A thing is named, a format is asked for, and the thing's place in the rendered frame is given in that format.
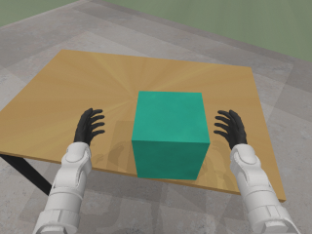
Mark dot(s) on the robot right hand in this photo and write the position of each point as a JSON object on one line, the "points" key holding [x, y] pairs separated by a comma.
{"points": [[235, 130]]}

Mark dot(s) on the carton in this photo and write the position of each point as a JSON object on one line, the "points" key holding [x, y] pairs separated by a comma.
{"points": [[170, 135]]}

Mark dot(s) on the robot left hand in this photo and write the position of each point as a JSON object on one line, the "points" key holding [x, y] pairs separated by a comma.
{"points": [[85, 127]]}

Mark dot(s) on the robot right forearm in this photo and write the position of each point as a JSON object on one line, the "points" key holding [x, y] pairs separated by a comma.
{"points": [[265, 213]]}

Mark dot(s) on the robot left forearm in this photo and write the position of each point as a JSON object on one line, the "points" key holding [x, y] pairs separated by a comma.
{"points": [[61, 213]]}

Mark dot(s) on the table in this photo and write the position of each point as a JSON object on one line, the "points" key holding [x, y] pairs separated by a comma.
{"points": [[40, 122]]}

